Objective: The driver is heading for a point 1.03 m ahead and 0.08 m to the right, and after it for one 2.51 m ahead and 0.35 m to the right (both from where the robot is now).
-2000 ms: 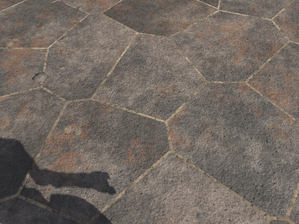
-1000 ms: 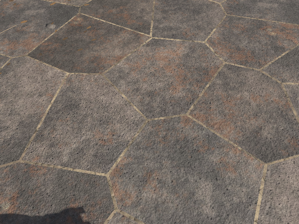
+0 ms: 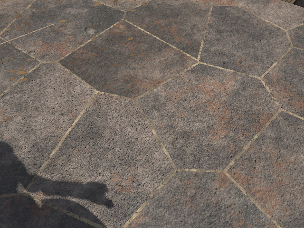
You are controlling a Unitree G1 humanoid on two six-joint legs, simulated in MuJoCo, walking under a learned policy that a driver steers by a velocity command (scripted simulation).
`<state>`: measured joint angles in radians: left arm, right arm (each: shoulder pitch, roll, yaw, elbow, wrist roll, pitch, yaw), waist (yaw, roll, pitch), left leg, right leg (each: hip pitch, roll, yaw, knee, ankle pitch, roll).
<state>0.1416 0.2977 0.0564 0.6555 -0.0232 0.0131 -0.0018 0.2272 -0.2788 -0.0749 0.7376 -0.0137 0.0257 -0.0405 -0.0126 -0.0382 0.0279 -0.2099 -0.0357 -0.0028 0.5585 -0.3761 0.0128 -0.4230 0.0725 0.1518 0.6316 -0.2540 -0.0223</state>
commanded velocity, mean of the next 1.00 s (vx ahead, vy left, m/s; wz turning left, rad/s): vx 0.41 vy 0.00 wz -0.03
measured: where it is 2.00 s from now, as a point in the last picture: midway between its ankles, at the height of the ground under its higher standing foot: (168, 138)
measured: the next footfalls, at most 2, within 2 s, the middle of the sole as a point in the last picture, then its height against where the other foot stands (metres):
right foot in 0.30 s outside the picture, level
left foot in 0.86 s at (165, 214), level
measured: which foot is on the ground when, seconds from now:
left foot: down 0.00-0.32, up 0.34-0.84, down 0.86-1.00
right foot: up 0.00-0.28, down 0.30-0.84, up 0.86-1.00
